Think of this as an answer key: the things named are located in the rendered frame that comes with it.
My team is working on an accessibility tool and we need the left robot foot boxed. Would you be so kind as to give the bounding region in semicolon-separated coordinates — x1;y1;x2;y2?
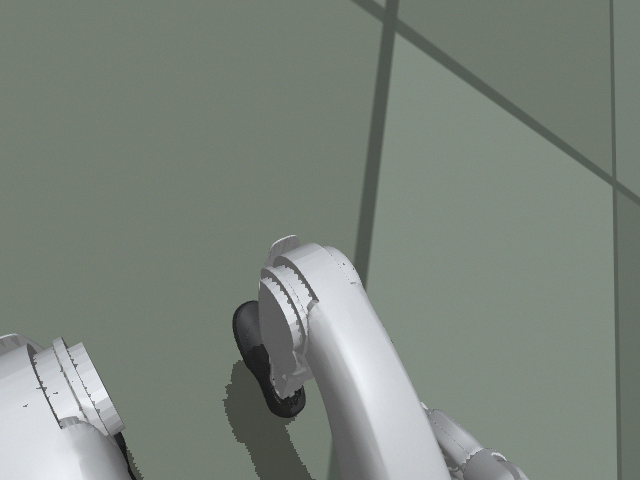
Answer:
114;432;136;480

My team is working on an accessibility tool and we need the right robot foot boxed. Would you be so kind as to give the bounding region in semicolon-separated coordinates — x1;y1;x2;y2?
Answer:
232;301;306;418

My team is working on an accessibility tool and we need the right robot hand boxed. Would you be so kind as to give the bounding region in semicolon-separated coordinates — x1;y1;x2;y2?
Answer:
421;401;485;480

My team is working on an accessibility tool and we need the right robot arm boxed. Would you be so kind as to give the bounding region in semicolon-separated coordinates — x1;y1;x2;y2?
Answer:
463;449;529;480

